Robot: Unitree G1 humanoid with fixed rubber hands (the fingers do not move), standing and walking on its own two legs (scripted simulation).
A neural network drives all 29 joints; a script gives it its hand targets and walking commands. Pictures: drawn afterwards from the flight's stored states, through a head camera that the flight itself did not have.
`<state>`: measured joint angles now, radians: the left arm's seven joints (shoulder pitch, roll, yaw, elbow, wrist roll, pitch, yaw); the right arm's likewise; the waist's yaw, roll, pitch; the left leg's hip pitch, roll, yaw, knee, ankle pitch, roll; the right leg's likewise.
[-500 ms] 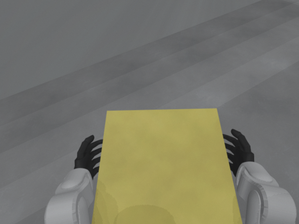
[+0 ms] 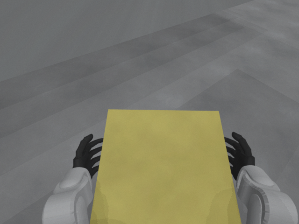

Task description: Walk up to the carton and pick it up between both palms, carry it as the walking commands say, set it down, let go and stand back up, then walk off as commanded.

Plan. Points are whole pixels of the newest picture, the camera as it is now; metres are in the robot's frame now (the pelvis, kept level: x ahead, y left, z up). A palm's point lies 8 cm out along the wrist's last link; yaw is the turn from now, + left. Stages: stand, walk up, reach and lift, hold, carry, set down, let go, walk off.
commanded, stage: carry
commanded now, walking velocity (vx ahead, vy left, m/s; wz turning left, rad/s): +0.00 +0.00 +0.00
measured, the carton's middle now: (161, 173) +0.26 -0.01 +0.02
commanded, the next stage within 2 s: hold in 1.98 s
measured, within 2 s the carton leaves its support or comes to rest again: neither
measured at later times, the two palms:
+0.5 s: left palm (130, 172) +0.23 +0.07 +0.08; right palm (283, 184) +0.21 -0.27 +0.08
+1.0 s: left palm (142, 188) +0.20 +0.05 +0.07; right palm out of the picture +0.17 -0.30 +0.08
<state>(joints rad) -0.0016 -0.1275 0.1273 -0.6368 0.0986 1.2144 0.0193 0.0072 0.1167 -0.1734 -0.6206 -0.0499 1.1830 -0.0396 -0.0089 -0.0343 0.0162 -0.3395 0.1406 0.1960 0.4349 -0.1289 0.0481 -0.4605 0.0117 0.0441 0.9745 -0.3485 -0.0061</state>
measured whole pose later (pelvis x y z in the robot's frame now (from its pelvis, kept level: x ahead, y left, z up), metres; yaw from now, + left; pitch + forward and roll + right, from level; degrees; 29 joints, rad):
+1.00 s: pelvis -0.05 -0.10 -0.01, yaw -5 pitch -1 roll -1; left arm -0.01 -0.13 0.14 -0.54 0.10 1.20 0.04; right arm -0.02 0.12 -0.18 -0.51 -0.07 1.17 -0.04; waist -0.01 -0.04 0.00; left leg -0.30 0.08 0.21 0.52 -0.21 0.03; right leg -0.26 0.06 0.02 0.50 -0.24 -0.04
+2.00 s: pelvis -0.05 -0.10 -0.01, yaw -5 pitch +0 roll -1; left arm -0.07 -0.12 0.18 -0.16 0.10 0.86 0.03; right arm -0.08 0.11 -0.20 -0.15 -0.13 0.84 -0.02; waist -0.01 -0.04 0.00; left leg -0.30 0.08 0.21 0.52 -0.21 0.03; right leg -0.26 0.06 0.02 0.50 -0.24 -0.04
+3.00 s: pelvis -0.07 -0.09 -0.03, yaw -3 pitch +3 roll +1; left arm -0.36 -0.05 0.33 0.57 0.11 0.36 0.03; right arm -0.42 0.02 -0.32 0.63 -0.21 0.34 0.06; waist 0.00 -0.02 0.07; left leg -0.46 0.04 0.20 0.63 -0.22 0.07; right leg -0.45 0.01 0.02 0.70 -0.30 -0.02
